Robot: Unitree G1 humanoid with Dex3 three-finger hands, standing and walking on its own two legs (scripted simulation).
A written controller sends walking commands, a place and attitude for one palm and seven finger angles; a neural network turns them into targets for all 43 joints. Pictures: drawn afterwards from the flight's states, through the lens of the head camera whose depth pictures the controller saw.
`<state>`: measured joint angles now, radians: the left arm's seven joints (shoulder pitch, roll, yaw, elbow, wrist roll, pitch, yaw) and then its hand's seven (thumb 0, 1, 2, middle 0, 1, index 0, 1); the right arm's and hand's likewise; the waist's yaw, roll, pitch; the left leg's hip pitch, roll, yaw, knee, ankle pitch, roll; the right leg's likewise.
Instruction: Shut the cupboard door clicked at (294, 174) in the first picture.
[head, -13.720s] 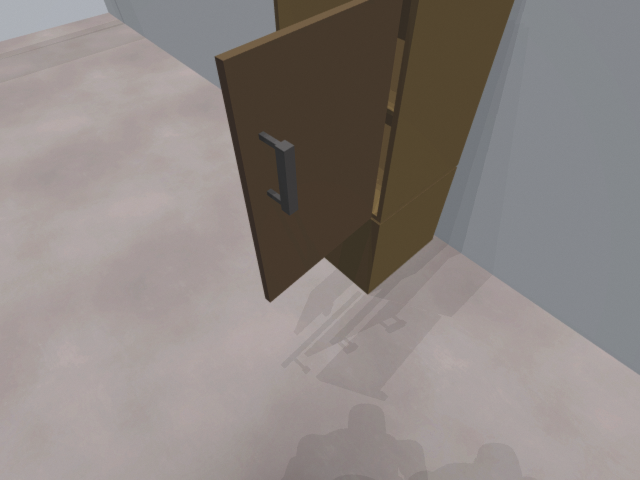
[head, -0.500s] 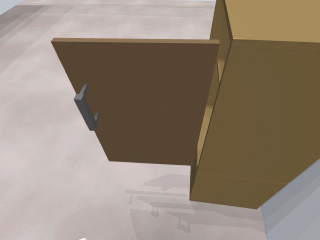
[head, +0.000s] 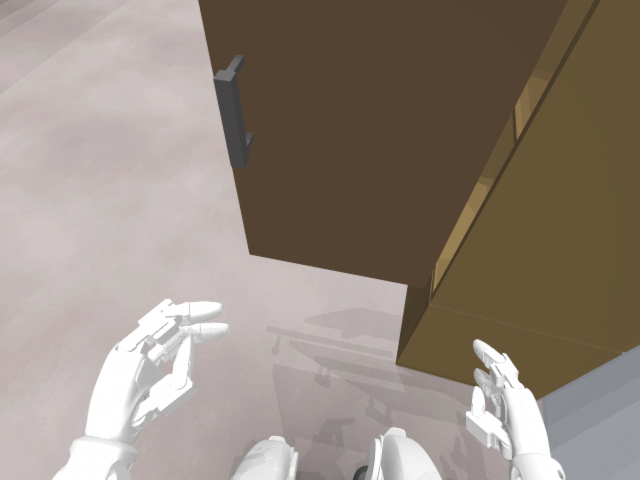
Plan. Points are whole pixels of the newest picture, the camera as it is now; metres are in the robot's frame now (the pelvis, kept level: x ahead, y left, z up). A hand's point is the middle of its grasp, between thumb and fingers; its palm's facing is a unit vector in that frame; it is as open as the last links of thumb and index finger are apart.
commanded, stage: raise the hand and make a fist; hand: left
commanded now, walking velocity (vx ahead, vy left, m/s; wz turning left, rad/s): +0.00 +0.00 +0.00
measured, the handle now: (238, 114) +0.54 +0.17 +0.14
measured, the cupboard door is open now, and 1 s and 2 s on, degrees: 94 94 94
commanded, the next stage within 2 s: bring the fist close to the handle in 1.34 s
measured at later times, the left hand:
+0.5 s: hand (168, 323) +0.25 +0.19 +0.10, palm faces -0.10 -0.99 -0.05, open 3.3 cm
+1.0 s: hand (160, 270) +0.28 +0.19 +0.15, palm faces -0.08 -0.99 -0.07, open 3.1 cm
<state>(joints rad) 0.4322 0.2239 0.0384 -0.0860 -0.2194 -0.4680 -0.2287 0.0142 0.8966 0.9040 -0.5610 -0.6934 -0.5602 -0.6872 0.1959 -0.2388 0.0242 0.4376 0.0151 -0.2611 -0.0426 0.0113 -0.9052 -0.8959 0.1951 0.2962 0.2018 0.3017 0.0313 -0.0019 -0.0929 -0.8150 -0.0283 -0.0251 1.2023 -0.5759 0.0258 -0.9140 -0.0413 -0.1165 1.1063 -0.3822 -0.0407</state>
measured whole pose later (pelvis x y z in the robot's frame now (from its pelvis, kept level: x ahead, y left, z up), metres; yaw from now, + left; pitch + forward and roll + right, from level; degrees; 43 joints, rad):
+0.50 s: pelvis +0.04 +0.03 +0.03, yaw -1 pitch +10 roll -2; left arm 0.47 0.25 0.08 -0.21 -0.23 -0.27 -0.23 0.01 0.90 0.90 -1.02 -1.19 -1.02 -1.19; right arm 0.28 -0.27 0.01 0.46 0.01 -0.23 -0.05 0.02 -0.90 -0.90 0.20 0.30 0.20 0.30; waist 0.00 0.02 -0.10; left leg -0.64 -0.04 0.00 1.03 -0.56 0.06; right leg -0.75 -0.03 -0.08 0.94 -0.37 0.00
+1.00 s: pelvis +0.05 +0.00 +0.06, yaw +0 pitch +7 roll -1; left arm 0.32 0.29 0.20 -0.12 -0.31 -0.17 -0.33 0.01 0.90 0.90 -1.30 -1.50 -1.30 -1.49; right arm 0.29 -0.25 0.06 0.52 0.03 -0.23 -0.07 0.01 -0.90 -0.90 0.20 0.30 0.21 0.30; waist 0.02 0.05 -0.07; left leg -0.47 -0.02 -0.02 0.85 -0.50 0.03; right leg -0.58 -0.01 -0.10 0.80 -0.34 -0.02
